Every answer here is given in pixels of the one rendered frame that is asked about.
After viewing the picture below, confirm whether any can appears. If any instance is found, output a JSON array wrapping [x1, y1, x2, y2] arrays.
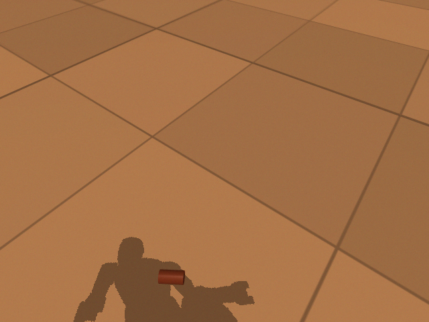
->
[[158, 269, 185, 285]]

